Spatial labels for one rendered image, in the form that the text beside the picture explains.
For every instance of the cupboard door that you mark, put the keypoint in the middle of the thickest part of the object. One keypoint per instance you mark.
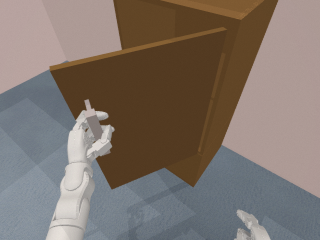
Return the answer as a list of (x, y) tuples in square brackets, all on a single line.
[(156, 96)]

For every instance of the handle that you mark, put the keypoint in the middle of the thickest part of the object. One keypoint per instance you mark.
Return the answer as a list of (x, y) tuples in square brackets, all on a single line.
[(93, 122)]

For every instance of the robot left forearm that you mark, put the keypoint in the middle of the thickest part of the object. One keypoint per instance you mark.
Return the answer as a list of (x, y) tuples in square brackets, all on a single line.
[(71, 214)]

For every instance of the right robot hand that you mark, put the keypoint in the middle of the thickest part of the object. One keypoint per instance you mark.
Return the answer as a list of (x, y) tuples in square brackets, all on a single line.
[(257, 232)]

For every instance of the left robot hand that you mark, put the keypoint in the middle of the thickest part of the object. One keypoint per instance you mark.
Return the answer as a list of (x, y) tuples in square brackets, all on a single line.
[(79, 140)]

